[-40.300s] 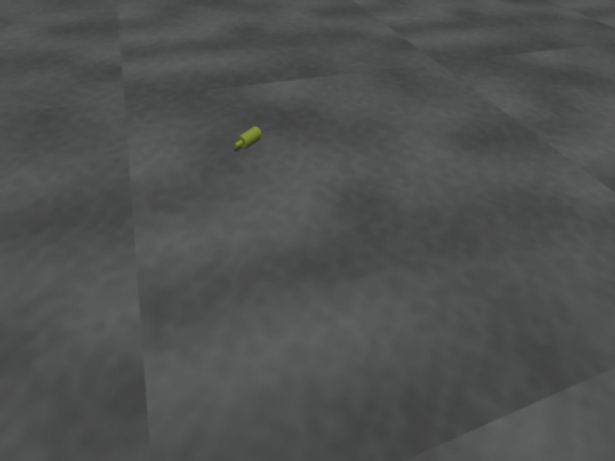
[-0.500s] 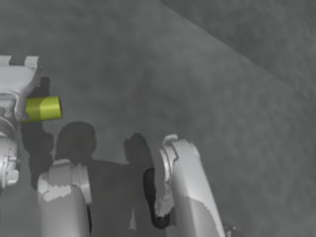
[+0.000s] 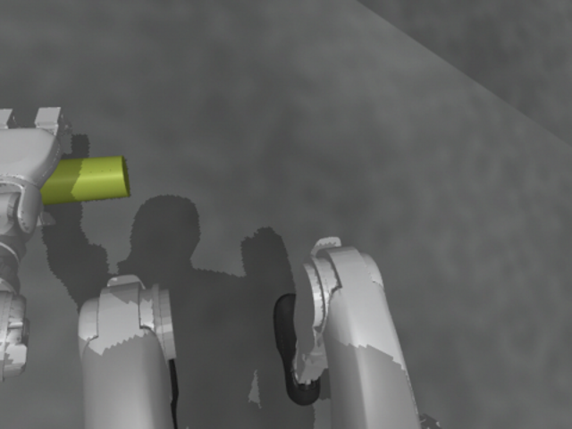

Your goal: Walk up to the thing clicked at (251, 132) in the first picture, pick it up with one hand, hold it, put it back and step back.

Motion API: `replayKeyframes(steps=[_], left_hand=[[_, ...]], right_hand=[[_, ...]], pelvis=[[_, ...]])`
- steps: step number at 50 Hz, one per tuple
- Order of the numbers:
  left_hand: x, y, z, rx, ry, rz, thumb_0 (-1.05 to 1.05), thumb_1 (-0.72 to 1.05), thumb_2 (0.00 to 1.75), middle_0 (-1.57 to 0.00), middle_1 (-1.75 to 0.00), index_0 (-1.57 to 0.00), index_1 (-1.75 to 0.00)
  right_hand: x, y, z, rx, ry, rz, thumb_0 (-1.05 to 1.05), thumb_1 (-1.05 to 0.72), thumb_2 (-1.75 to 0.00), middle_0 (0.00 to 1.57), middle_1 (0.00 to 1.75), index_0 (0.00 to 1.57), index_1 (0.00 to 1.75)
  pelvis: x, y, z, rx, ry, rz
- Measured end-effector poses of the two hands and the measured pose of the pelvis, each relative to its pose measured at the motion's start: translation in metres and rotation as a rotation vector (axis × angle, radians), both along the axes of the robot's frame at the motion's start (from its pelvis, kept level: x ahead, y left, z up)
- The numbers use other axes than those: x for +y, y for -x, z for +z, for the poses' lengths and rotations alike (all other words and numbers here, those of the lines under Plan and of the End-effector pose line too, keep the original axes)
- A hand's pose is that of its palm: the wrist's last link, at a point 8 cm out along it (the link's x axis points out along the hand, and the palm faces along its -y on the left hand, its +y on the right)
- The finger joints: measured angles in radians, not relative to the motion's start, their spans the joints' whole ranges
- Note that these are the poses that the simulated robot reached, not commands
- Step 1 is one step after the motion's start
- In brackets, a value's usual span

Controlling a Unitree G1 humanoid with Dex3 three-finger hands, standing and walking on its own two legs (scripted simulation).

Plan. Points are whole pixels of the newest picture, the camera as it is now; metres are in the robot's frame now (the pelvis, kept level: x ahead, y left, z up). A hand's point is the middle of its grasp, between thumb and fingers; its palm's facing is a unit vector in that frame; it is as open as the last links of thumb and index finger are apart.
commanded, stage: close in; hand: left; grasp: from above
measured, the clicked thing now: (66, 181) +0.50 +0.24 -0.29
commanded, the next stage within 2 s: rest palm in 0.28 s
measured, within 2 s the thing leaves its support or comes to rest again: neither
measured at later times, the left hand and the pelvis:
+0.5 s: hand (58, 191) +0.46 +0.23 -0.21, palm faces -0.55 -0.06 -0.83, open 13.7 cm; pelvis -0.01 +0.00 +0.00, yaw +0 degrees
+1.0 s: hand (73, 179) +0.49 +0.22 -0.26, palm faces -0.48 -0.10 -0.87, open 14.1 cm; pelvis +0.00 +0.01 -0.02, yaw -4 degrees
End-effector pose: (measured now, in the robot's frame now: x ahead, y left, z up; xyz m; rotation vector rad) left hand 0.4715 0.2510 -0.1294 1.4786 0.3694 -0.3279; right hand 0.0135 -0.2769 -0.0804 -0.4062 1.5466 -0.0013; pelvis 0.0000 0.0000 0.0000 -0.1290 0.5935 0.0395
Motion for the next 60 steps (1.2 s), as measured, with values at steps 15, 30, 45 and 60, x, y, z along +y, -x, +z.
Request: replayKeyframes(steps=[15, 30, 45, 60], left_hand=[[-0.028, -0.032, 0.045, 0.022, -0.046, 0.008, 0.00, -0.48, 1.11, -0.13, -1.05, -0.12, -1.05], [-0.021, -0.003, -0.042, 0.061, 0.022, -0.075, 0.00, -0.52, 1.03, -0.10, -1.02, -0.09, -1.02], [-0.037, -0.039, -0.055, -0.007, -0.006, 0.008, 0.00, -0.52, 1.09, -0.10, -0.99, -0.07, -1.00], [-0.014, -0.016, -0.081, 0.051, 0.050, 0.000, 0.00, -0.53, 1.02, -0.09, -0.99, -0.07, -1.00]], right_hand=[[0.003, -0.036, 0.025, -0.180, 0.043, 0.001, 0.00, -0.90, -0.90, 0.20, 0.30, 0.20, 0.30], [0.013, 0.022, 0.007, 0.022, 0.039, 0.012, 0.00, -0.90, -0.90, 0.20, 0.30, 0.20, 0.30], [0.025, 0.012, 0.006, -0.015, -0.046, 0.052, 0.00, -0.90, -0.90, 0.20, 0.30, 0.20, 0.30], [0.024, 0.026, 0.021, 0.060, -0.020, 0.107, 0.00, -0.90, -0.90, 0.20, 0.30, 0.20, 0.30]], pelvis=[[0.009, 0.000, 0.019, 0.030, 0.010, 0.005], [0.003, 0.004, -0.012, -0.021, 0.023, -0.011], [0.008, -0.007, -0.020, -0.011, 0.059, -0.034], [0.009, 0.000, -0.023, -0.063, 0.085, -0.037]])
